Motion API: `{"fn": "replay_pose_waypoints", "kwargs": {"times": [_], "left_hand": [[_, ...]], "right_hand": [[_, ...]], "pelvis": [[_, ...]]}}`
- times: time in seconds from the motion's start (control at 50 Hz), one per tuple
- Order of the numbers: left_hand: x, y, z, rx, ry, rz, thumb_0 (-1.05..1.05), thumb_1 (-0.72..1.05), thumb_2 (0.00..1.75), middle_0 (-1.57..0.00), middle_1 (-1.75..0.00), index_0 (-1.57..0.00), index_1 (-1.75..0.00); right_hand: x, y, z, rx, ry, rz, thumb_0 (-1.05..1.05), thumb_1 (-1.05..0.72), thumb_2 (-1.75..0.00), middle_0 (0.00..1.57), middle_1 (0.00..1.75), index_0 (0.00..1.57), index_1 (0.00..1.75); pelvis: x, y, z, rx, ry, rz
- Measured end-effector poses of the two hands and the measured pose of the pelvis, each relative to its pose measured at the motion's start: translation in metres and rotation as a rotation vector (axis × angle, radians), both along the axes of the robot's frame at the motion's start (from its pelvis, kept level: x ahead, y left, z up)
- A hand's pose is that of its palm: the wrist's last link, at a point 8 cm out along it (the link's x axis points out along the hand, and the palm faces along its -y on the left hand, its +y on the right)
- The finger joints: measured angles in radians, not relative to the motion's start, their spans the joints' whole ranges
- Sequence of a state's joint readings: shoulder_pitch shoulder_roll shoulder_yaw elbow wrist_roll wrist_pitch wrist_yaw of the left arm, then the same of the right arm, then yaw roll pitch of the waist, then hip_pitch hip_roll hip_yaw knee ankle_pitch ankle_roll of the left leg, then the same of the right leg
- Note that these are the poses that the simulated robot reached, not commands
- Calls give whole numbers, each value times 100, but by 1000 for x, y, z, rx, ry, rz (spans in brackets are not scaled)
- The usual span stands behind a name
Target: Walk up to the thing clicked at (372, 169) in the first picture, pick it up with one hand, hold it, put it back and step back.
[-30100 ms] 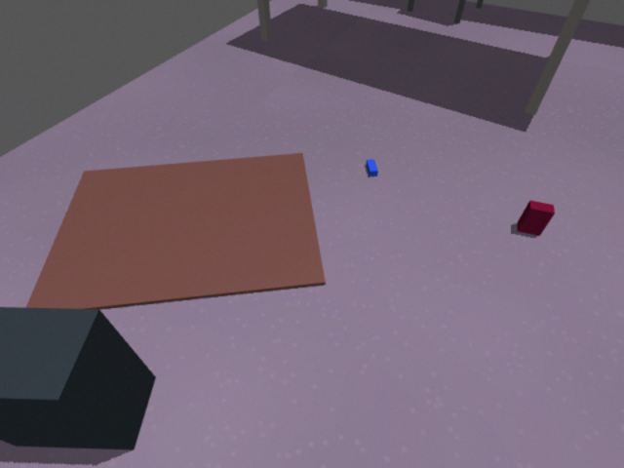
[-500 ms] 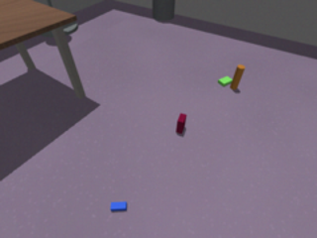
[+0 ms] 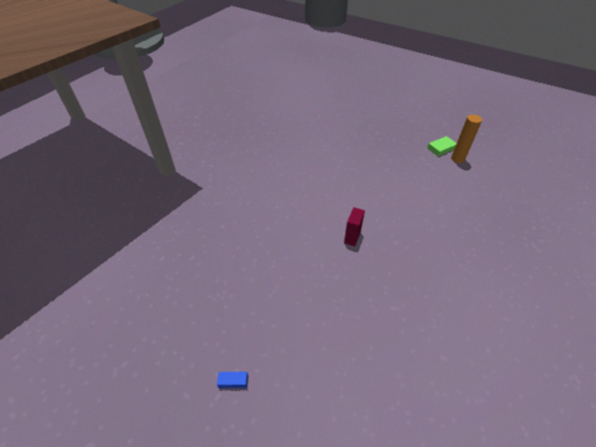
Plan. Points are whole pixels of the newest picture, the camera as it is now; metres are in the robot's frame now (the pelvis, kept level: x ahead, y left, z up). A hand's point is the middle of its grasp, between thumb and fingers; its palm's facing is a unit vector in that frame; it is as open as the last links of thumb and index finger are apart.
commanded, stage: walk up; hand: left
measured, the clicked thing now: (232, 379) +0.46 +0.23 -0.77
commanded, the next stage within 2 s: none
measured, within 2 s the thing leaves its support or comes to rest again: neither
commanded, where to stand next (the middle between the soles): +0.07 -0.01 m, yaw +0 degrees
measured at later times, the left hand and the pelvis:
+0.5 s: hand out of the picture +0.13 +0.28 -0.16, palm faces +0.01 -0.93 -0.36, open 7.4 cm; pelvis +0.06 +0.01 +0.00, yaw +1 degrees
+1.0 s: hand out of the picture +0.11 +0.30 -0.16, palm faces +0.14 -0.92 -0.38, open 7.4 cm; pelvis +0.02 +0.02 -0.02, yaw +6 degrees
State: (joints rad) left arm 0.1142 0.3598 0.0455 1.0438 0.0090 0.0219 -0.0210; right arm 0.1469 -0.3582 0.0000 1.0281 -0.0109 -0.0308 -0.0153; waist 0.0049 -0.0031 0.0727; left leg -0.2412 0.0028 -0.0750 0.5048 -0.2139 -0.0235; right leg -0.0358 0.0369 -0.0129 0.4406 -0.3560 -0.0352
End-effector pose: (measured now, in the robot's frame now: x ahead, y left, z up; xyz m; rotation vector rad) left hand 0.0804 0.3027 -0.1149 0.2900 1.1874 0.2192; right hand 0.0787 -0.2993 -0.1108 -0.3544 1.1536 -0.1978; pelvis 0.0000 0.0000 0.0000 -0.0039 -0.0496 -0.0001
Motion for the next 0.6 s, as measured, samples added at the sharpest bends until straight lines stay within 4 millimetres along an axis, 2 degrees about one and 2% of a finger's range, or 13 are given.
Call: {"fn": "replay_pose_waypoints", "kwargs": {"times": [0.08, 0.14, 0.26, 0.36, 0.44, 0.52, 0.6], "left_hand": [[-7, 3, -4, -9, 0, 2, 1, 91, 89, -20, -30, -20, -30], [-14, 10, -8, -15, 3, 13, 1, 91, 89, -20, -30, -20, -30], [-22, 32, -15, -11, 96, 37, 1, 91, 89, -20, -30, -20, -30], [4, 37, -3, -7, 72, 22, 1, 91, 89, -20, -30, -20, -30], [26, 34, -1, 3, 38, 14, 1, 91, 90, -20, -30, -20, -30], [44, 21, -3, 34, 26, 1, 1, 91, 90, -20, -30, -20, -30], [57, 7, -7, 78, 8, -7, 1, 91, 90, -20, -30, -20, -30]], "right_hand": [[-2, -1, -1, 1, 10, 11, 1, -90, -90, 20, 30, 20, 30], [-2, -1, -1, -11, 34, 17, 1, -90, -90, 20, 30, 20, 30], [13, 8, 7, -46, 23, 22, 1, -90, -90, 20, 30, 20, 30], [6, 11, 21, -54, 59, 4, 1, -90, -90, 20, 30, 21, 30], [11, 7, 19, -57, 94, -1, 1, -90, -90, 20, 30, 21, 30], [30, 0, 2, -25, 83, -20, 1, -90, -90, 20, 30, 21, 30], [58, -10, -30, 21, 40, -39, 1, -90, -90, 20, 30, 21, 30]], "pelvis": [[3, 2, -3, -2, -4, 4], [15, 7, -5, -1, -10, 16], [37, 25, -7, 21, -13, 13], [48, 25, 5, -6, -23, 40], [56, 19, 5, 4, -28, 32], [61, 8, -4, 18, -34, 20], [65, -5, -22, 27, -42, 23]]}}
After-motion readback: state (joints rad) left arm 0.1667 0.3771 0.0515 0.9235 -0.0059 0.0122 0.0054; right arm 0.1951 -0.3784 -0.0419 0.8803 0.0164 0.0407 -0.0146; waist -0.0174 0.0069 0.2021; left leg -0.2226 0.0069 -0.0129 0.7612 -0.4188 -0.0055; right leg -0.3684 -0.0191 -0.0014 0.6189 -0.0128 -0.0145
